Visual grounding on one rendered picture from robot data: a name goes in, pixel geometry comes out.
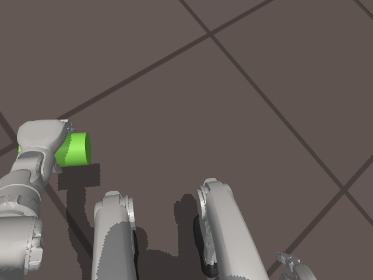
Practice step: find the right robot hand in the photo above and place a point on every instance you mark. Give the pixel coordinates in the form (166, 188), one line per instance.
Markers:
(300, 272)

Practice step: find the right robot foot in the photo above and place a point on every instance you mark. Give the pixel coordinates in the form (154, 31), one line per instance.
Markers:
(210, 271)

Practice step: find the can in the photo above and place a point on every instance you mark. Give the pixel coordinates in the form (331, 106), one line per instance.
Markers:
(75, 151)

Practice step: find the left robot arm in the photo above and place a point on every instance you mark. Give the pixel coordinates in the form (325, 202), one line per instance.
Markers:
(21, 228)

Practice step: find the left robot hand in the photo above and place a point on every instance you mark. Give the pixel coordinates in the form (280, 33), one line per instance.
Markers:
(46, 134)

